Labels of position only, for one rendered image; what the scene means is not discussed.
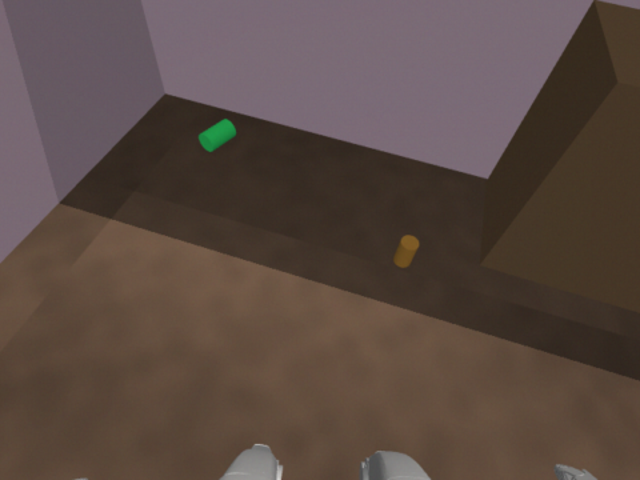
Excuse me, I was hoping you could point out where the right robot hand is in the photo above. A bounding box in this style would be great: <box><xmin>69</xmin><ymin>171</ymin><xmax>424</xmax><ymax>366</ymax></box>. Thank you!
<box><xmin>554</xmin><ymin>464</ymin><xmax>598</xmax><ymax>480</ymax></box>

